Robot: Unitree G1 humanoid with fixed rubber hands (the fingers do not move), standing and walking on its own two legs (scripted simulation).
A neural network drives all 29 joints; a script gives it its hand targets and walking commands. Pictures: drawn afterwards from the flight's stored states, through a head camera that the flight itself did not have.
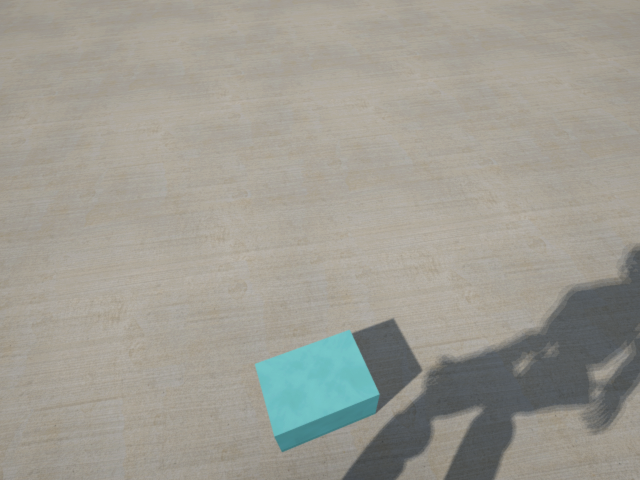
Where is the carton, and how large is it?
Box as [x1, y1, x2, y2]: [255, 330, 379, 451]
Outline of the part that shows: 349,330 255,364 273,433 282,451 366,417 375,412 379,394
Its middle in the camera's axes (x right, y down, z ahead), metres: -0.01 +0.44 +1.14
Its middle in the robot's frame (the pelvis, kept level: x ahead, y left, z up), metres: +0.48 +0.05 -0.68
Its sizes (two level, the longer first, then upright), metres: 0.294 0.204 0.172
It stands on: the floor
